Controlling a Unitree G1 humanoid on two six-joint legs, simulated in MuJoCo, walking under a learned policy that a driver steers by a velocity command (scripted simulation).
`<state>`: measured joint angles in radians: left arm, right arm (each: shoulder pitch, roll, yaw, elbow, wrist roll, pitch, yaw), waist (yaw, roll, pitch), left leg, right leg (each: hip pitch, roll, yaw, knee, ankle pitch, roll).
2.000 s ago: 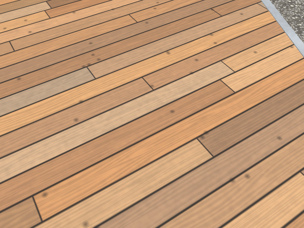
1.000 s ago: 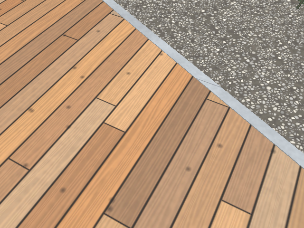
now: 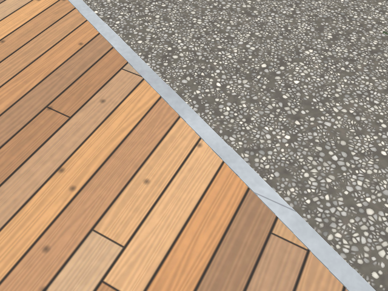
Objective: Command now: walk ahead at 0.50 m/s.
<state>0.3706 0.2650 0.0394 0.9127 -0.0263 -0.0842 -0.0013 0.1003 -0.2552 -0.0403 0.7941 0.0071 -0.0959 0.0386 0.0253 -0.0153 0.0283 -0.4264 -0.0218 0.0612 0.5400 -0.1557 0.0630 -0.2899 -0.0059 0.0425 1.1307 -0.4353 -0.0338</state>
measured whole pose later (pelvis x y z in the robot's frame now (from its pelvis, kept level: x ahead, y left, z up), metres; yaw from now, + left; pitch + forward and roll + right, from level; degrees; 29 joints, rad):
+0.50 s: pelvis +0.27 -0.04 +0.00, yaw +9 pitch +3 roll +0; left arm 0.06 0.24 0.05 0.76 0.00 -0.12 -0.02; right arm 0.39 -0.28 -0.06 0.90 0.03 -0.06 -0.01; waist -0.06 0.02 0.02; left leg -0.25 -0.02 -0.09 0.96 -0.50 0.04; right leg -0.44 -0.01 -0.02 0.53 -0.15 -0.02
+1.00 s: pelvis +0.50 +0.07 -0.01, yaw +27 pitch +1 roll -2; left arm 0.28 0.30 0.08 0.90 -0.01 -0.06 0.01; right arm 0.08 -0.28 -0.08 0.68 0.03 -0.03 0.04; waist 0.04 0.01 0.06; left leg -0.51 -0.01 0.05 0.67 -0.17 0.11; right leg -0.10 -0.11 -0.16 0.85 -0.51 0.05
